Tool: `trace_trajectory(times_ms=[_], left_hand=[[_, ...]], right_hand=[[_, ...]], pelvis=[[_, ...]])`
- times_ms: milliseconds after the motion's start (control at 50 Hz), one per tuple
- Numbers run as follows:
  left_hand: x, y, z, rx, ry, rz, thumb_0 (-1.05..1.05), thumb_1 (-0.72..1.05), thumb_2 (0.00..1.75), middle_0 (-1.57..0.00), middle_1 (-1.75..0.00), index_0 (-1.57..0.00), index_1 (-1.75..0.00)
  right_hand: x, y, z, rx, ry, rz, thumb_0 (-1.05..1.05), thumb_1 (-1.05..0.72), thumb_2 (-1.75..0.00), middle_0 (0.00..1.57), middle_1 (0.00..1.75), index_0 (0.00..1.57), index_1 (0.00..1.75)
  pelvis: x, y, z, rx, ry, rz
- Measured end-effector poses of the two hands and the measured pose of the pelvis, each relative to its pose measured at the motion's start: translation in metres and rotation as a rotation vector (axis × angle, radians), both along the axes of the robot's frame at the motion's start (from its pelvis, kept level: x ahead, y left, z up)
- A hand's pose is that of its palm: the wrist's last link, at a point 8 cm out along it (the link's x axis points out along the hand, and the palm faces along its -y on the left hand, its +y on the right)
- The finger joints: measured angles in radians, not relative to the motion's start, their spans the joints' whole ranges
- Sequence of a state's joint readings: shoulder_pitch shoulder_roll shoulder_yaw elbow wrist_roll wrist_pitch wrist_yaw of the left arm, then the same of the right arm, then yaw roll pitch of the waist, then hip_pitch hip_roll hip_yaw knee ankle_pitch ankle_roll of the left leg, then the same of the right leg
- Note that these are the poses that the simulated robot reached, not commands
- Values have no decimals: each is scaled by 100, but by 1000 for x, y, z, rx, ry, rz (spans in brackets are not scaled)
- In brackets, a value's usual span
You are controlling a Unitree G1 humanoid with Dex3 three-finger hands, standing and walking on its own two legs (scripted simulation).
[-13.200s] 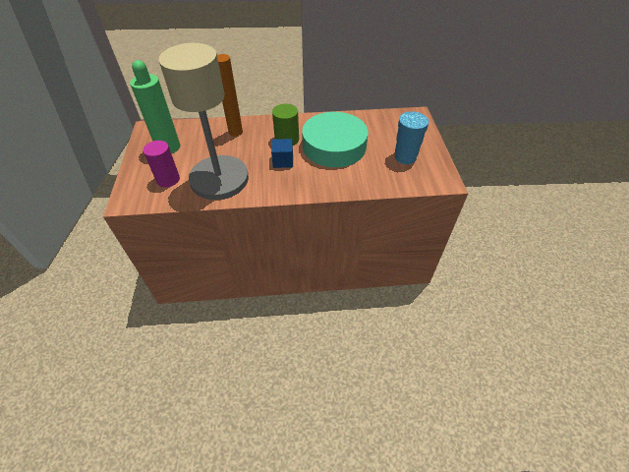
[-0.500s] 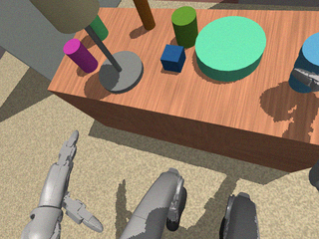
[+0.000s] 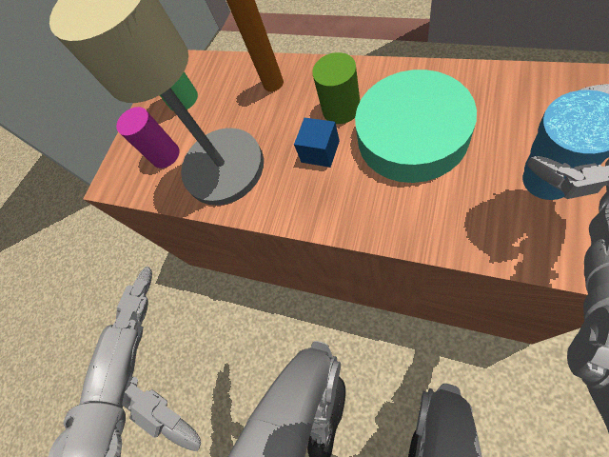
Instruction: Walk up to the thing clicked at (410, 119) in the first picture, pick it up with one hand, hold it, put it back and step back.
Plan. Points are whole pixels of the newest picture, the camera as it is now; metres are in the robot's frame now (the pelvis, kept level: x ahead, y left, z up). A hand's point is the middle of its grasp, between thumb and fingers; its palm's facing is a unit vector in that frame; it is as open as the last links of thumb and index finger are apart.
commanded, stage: lift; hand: right
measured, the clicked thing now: (565, 153) +0.52 -0.19 -0.02
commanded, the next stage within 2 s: hold in 1.36 s
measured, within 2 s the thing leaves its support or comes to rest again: neither
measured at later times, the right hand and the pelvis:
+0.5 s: hand out of the picture +0.43 -0.19 +0.08, palm faces +0.18 +0.98 +0.00, open 11.0 cm; pelvis +0.01 +0.00 +0.05, yaw -2 degrees
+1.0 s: hand out of the picture +0.37 -0.17 +0.12, palm faces +0.15 +0.99 +0.00, open 11.0 cm; pelvis +0.01 +0.01 +0.07, yaw -2 degrees
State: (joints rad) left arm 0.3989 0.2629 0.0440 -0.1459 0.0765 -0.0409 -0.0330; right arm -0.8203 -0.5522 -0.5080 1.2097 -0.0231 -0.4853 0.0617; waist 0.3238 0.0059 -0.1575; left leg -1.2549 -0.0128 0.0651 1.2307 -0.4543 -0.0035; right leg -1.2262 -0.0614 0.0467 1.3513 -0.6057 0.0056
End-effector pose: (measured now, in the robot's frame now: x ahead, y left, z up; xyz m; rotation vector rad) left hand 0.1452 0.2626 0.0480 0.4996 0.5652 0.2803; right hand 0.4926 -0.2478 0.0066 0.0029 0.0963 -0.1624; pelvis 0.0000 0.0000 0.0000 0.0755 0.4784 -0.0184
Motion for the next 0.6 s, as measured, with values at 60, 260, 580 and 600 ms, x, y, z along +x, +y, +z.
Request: trace_trajectory(times_ms=[60, 260, 580, 600], left_hand=[[0, 0, -1, -21, 0, 4, -1, -54, 7, -6, -4, -5, -6], [0, 4, -3, -85, 8, 9, -1, -55, 7, -5, -4, -5, -5], [6, 3, -9, -188, 34, 13, -1, -55, 6, -5, -4, -4, -5], [5, 2, -9, -195, 37, 14, -1, -54, 6, -5, -4, -4, -5]], right_hand=[[-7, 0, 7, 2, -2, -2, -2, 55, -98, 71, 105, 72, 111], [-44, 1, 34, -4, -11, -2, -2, 55, -98, 71, 105, 72, 111], [-106, 9, 81, -12, -40, -1, -2, 55, -98, 71, 105, 72, 111], [-110, 10, 82, -12, -38, 2, -2, 55, -98, 71, 105, 72, 111]], pelvis=[[1, 0, 4, -4, -13, -2], [5, 1, 21, -22, -73, -6], [7, 3, 52, -55, -191, -10], [7, 4, 53, -57, -197, -10]])
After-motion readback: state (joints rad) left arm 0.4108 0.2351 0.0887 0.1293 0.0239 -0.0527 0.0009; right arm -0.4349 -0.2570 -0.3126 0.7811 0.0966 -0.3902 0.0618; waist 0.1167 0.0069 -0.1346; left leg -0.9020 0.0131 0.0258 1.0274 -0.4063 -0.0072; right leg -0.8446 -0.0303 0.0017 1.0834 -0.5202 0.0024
